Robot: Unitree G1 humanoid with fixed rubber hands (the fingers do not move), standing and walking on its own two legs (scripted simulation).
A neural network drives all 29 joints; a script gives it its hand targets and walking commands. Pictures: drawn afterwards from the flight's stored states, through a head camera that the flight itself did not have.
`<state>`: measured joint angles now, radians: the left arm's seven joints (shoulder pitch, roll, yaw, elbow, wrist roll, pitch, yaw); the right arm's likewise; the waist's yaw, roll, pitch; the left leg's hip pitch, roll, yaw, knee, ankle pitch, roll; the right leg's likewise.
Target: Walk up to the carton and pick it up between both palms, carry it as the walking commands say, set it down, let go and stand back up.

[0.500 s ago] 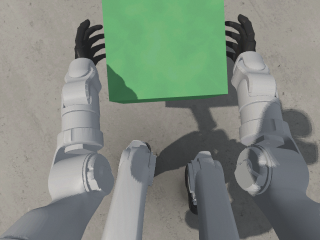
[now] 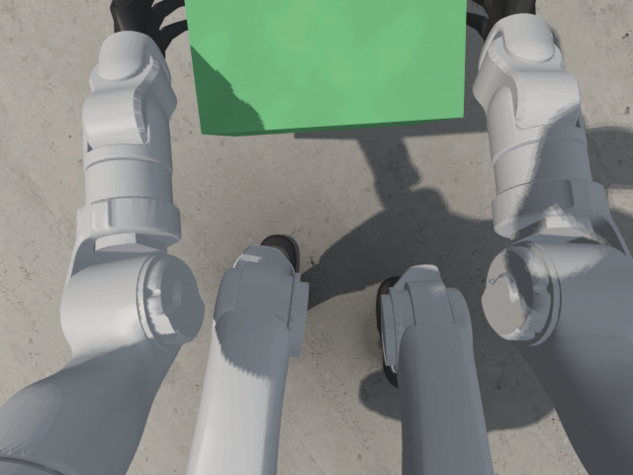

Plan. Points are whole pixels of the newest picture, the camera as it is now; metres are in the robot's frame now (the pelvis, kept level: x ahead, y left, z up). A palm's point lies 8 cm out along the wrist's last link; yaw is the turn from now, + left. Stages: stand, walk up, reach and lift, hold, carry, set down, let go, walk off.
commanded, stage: set down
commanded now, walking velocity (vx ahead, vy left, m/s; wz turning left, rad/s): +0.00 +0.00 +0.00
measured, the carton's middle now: (321, 13) +0.57 +0.08 -0.23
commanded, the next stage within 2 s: none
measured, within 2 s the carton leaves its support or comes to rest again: rests again in 1.34 s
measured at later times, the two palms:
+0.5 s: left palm (172, 43) +0.52 +0.24 -0.21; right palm (485, 34) +0.57 -0.10 -0.21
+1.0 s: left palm (177, 47) +0.52 +0.25 -0.24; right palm (468, 50) +0.56 -0.10 -0.25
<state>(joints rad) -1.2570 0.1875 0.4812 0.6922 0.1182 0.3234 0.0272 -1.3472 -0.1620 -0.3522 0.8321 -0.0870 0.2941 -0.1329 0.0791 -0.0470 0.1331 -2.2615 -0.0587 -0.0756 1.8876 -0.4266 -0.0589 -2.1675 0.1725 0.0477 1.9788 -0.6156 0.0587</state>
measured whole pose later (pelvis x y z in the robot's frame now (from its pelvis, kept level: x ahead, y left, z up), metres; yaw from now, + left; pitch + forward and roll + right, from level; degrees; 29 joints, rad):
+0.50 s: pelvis +0.00 +0.01 -0.05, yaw -1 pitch +37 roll -1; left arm -1.40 0.29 0.40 0.90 0.03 0.28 0.02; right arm -1.52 -0.28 -0.22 1.05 -0.02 0.26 -0.12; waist 0.10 -0.03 0.37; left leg -2.26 -0.01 -0.04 2.10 -0.49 -0.03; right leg -2.17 0.18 0.05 2.19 -0.67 0.07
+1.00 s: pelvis +0.00 +0.00 -0.06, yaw -1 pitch +33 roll +1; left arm -1.45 0.37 0.34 0.94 -0.08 0.22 0.00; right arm -1.55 -0.30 -0.13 1.02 0.07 0.22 -0.15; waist 0.10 -0.02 0.52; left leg -2.22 0.01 -0.02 2.16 -0.52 -0.03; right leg -2.14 0.15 0.03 2.25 -0.69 0.04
